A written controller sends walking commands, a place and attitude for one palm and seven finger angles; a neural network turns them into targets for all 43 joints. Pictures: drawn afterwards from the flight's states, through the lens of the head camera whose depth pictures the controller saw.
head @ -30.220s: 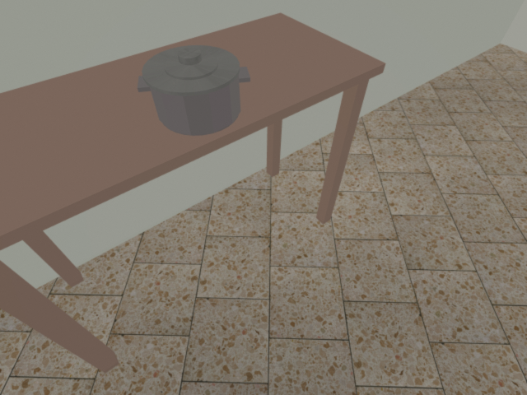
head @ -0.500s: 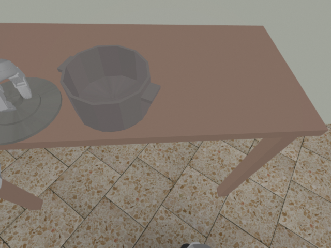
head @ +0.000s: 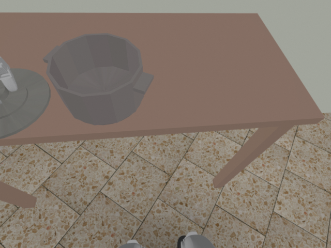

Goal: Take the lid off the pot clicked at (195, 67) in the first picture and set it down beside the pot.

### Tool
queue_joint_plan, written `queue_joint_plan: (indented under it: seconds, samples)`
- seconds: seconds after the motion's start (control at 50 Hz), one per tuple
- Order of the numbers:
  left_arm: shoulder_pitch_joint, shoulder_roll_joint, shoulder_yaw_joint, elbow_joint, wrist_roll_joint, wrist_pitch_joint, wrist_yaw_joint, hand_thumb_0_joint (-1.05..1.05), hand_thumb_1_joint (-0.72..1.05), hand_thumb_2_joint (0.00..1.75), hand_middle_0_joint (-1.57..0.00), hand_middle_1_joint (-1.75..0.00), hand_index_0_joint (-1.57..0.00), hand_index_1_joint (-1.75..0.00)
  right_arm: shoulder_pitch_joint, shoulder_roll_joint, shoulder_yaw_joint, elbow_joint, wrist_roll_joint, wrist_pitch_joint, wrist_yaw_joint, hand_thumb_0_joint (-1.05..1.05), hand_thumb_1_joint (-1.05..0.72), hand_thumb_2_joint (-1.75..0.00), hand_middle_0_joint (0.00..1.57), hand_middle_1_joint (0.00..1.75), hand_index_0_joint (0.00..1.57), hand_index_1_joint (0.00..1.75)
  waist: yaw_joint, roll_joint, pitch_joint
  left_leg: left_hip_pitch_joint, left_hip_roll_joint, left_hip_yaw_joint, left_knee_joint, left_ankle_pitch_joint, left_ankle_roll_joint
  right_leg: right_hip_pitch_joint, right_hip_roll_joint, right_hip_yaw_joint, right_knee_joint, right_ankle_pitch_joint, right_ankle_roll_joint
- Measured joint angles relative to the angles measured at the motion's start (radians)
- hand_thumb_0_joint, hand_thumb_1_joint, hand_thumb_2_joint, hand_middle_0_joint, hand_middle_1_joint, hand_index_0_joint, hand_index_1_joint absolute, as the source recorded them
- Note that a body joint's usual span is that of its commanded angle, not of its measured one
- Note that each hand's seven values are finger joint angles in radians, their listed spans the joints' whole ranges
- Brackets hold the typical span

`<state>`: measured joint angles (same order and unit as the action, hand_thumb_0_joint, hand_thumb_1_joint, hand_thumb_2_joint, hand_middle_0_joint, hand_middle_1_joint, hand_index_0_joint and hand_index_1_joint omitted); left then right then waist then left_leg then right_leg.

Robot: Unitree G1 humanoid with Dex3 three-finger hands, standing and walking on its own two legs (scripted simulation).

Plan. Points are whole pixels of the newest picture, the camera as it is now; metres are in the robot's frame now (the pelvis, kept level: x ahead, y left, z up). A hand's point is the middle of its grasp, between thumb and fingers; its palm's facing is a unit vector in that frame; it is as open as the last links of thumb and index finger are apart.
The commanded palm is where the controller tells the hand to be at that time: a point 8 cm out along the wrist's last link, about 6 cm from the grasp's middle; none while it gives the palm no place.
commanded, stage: open the fingers wide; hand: left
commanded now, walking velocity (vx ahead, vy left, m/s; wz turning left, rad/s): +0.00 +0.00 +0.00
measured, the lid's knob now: out of the picture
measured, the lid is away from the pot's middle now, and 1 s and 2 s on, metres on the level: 0.24 0.24 0.24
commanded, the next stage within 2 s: raise the empty hand in 1.10 s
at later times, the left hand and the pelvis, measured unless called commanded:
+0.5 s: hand out of the picture +0.44 +0.35 +0.11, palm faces -0.42 -0.11 -0.90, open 7.8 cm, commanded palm +0.46 +0.35 +0.16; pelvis +0.01 +0.00 +0.00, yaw +1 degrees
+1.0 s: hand out of the picture +0.44 +0.35 +0.11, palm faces -0.42 -0.10 -0.90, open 10.3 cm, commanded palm +0.46 +0.35 +0.16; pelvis +0.01 +0.00 +0.01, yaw +1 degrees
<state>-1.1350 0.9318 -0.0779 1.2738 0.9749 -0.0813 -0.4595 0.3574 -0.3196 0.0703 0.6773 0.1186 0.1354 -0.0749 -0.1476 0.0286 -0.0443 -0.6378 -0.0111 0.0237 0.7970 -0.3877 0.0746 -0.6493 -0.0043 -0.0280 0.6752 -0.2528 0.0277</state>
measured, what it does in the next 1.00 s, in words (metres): stands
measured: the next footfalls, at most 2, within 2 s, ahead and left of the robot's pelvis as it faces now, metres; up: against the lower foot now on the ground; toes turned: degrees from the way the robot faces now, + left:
none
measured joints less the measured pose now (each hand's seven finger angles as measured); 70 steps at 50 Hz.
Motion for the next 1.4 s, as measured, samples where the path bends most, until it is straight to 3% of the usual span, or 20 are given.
queue_joint_plan:
  seconds: [0.08,0.12,0.26,0.46,0.94,1.4]
  samples:
    - [0.122,-0.005,0.063,-0.124,0.005,-0.040,0.017,-0.02,0.06,1.01,-0.70,-0.80,-0.79,-0.83,0.019,0.005,-0.020,-0.023,-0.013,0.026,0.008,0.01,-0.90,-0.90,0.20,0.30,0.20,0.30,0.018,0.009,-0.021,0.001,0.003,0.009,-0.005,-0.002,-0.001,-0.005,0.003,0.009,-0.002,-0.001,-0.003]
    - [0.151,-0.012,0.060,-0.163,-0.002,-0.057,0.029,-0.04,0.07,1.02,-0.70,-0.80,-0.77,-0.83,0.016,0.010,-0.022,-0.021,-0.014,0.041,0.006,0.01,-0.90,-0.90,0.20,0.30,0.20,0.30,0.029,0.007,-0.022,0.006,0.003,0.008,-0.007,-0.004,0.000,0.001,0.003,0.009,-0.004,-0.002,-0.002]
    - [0.166,-0.017,0.091,-0.201,-0.023,-0.105,0.023,-0.06,0.11,1.02,-0.65,-0.82,-0.72,-0.84,-0.024,0.022,-0.022,-0.031,-0.007,0.073,0.006,0.01,-0.90,-0.90,0.20,0.30,0.20,0.30,0.043,-0.006,-0.018,0.007,0.001,-0.004,-0.007,-0.003,-0.002,0.009,0.002,-0.003,-0.008,-0.004,-0.005]
    - [0.164,-0.041,0.072,-0.206,-0.014,-0.101,0.042,-0.05,0.15,0.95,-0.62,-0.86,-0.68,-0.88,-0.071,0.020,-0.024,-0.049,-0.005,0.085,0.008,0.01,-0.90,-0.90,0.20,0.30,0.20,0.30,0.057,-0.002,-0.018,0.013,-0.004,-0.009,-0.014,0.000,-0.002,0.017,-0.002,-0.008,-0.016,-0.004,-0.005]
    - [0.200,-0.057,0.064,-0.234,-0.025,-0.089,0.061,0.00,-0.01,0.76,-0.43,-0.81,-0.50,-0.89,-0.057,0.025,-0.027,-0.027,-0.010,0.101,0.013,0.01,-0.90,-0.90,0.20,0.30,0.20,0.30,0.063,-0.001,-0.010,0.047,-0.007,-0.015,-0.043,0.007,-0.003,0.052,-0.004,-0.011,-0.041,-0.001,-0.009]
    - [0.229,-0.068,0.081,-0.260,-0.021,-0.090,0.061,0.00,-0.06,0.76,-0.41,-0.77,-0.42,-0.80,-0.066,0.029,-0.028,-0.030,-0.012,0.099,0.009,0.01,-0.90,-0.90,0.20,0.30,0.20,0.30,0.058,-0.001,-0.005,0.080,-0.010,-0.012,-0.070,0.011,0.002,0.088,-0.005,-0.007,-0.074,0.007,-0.006]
